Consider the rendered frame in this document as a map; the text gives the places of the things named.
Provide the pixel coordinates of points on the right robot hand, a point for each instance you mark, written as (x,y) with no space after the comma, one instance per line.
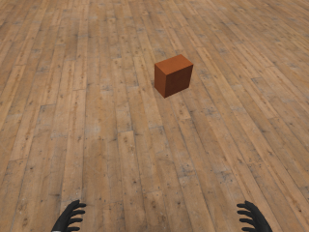
(258,220)

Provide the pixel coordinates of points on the left robot hand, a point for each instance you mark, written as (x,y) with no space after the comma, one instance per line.
(64,220)

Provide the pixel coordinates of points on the carton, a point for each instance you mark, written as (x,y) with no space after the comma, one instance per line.
(172,75)

